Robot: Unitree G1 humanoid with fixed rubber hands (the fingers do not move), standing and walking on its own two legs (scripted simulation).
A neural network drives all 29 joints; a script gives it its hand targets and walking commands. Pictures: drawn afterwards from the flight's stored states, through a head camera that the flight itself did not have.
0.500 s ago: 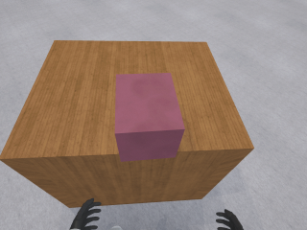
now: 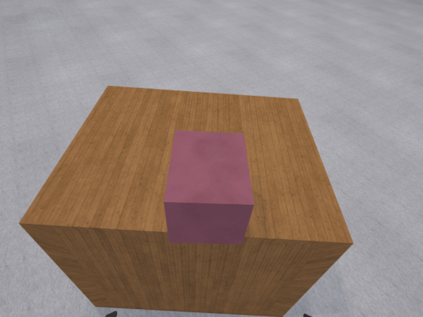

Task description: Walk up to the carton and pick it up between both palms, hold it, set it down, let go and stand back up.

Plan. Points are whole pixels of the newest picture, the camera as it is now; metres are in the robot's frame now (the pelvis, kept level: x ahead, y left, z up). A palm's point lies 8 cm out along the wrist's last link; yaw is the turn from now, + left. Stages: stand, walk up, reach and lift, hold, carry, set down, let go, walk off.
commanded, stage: walk up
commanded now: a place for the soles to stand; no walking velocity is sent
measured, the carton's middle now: (207, 185) +0.43 +0.01 -0.01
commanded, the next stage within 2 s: none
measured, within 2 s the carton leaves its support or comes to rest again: neither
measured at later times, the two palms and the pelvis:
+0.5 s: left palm out of the picture +0.10 +0.21 -0.12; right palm out of the picture +0.15 -0.22 -0.11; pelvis +0.01 -0.02 -0.01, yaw +3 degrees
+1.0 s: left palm out of the picture +0.08 +0.14 -0.12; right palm out of the picture +0.12 -0.33 -0.12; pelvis -0.01 -0.10 -0.01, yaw +5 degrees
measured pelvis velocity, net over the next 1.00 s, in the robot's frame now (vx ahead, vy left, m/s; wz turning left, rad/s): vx -0.01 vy -0.10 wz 0.09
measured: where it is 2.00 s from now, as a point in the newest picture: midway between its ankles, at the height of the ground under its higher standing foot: outside the picture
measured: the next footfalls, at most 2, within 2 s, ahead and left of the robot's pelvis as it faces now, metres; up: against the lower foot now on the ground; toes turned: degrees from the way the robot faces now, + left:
left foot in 1.40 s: +0.10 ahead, -0.01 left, +0.00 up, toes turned +12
right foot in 1.64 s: +0.08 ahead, -0.27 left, +0.00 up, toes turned +5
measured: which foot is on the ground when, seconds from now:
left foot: down 0.00-0.86, up 0.88-1.00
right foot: down 0.00-1.00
